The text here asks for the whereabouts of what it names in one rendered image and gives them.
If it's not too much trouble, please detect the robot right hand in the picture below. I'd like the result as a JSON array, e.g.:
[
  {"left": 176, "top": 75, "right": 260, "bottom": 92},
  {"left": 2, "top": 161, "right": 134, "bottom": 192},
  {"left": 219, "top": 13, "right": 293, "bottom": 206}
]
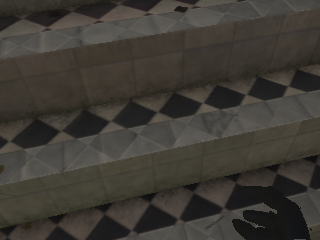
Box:
[{"left": 232, "top": 186, "right": 312, "bottom": 240}]

